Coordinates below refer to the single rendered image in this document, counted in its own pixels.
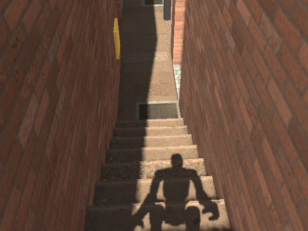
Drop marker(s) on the stairs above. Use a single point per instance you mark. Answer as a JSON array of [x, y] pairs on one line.
[[206, 216]]

